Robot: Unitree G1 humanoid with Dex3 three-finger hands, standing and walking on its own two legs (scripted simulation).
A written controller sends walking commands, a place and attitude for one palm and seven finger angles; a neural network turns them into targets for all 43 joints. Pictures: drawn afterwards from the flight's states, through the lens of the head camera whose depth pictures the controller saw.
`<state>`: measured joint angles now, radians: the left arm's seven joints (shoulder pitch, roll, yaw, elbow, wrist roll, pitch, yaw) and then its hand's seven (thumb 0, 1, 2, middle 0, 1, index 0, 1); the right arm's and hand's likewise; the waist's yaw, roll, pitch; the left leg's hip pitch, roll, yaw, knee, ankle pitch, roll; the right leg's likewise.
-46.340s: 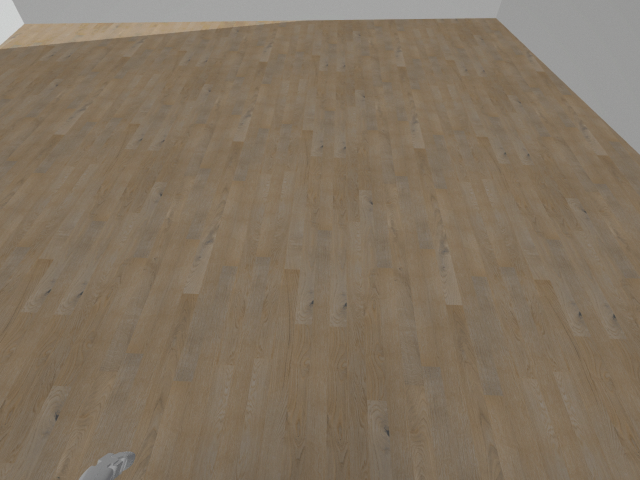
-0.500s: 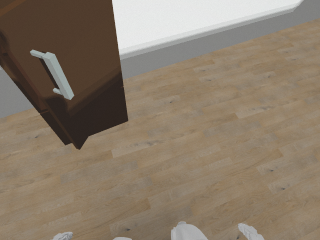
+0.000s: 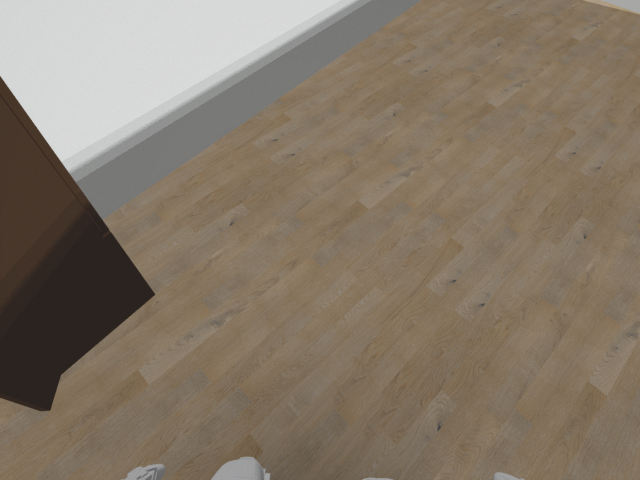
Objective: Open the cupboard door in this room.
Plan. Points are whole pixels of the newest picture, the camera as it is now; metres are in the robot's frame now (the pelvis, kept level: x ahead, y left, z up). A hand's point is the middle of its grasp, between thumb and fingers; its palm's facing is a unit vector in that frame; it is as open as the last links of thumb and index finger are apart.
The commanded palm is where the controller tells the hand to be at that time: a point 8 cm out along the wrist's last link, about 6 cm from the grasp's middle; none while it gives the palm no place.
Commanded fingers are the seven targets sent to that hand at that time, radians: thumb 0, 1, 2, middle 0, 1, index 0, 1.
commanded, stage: walk to a spot facing it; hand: left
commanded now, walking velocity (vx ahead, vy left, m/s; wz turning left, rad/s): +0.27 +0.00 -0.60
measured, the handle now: out of the picture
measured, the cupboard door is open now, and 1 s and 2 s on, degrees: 42 42 42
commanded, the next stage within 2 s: turn to face it in 1.48 s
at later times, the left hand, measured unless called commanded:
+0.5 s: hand (258, 368) +0.28 +0.10 -0.16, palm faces -0.30 -0.93 -0.23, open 7.4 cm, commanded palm none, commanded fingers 0.00 0.90 0.90 -0.20 -0.30 -0.20 -0.30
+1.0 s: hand (331, 240) +0.53 +0.00 -0.15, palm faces -0.52 -0.84 -0.18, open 7.4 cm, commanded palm none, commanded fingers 0.00 0.90 0.90 -0.20 -0.30 -0.20 -0.30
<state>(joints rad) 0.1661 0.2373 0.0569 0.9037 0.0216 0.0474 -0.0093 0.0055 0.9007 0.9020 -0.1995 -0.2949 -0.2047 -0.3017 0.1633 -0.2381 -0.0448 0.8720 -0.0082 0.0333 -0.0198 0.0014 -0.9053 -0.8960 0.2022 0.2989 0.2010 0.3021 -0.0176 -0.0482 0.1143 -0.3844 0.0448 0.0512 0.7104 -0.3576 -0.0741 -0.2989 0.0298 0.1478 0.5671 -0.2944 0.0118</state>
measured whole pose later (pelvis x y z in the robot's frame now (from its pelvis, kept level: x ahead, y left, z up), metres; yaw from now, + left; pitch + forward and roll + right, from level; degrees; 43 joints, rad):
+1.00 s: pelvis +0.34 -0.12 +0.01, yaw -32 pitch +2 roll -1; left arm 0.13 0.22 0.08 0.95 0.03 0.00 -0.06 0.01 0.91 0.90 -0.19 -0.29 -0.20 -0.30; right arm 0.33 -0.18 -0.03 1.00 -0.04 -0.05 -0.01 0.00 -0.91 -0.90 0.21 0.30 0.21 0.30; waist -0.01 -0.01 0.07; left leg -0.12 0.10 0.20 0.37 -0.28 -0.03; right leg -0.56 -0.09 -0.07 0.85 -0.23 0.00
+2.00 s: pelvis +0.66 -0.41 +0.01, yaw -29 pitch +1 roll +1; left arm 0.13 0.16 0.06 0.97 0.02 -0.03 0.02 -0.01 0.92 0.90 -0.20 -0.29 -0.20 -0.30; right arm 0.28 -0.17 -0.05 1.06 -0.01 0.04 0.00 0.00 -0.91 -0.90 0.20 0.30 0.20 0.30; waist -0.04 -0.03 0.06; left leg -0.42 0.05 0.10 0.93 -0.52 -0.05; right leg -0.23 -0.13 -0.19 0.52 -0.30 0.01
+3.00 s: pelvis +0.72 -0.48 +0.00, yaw +6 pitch +1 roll -1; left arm 0.16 0.26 0.07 0.91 0.02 0.06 0.00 0.01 0.91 0.90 -0.20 -0.29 -0.20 -0.30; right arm 0.13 -0.22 -0.05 0.90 -0.03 0.04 0.00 0.00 -0.90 -0.90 0.21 0.30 0.20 0.30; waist 0.01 -0.03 0.11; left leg -0.31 0.00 -0.01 0.54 -0.25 0.02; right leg -0.48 -0.09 -0.02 1.04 -0.43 0.09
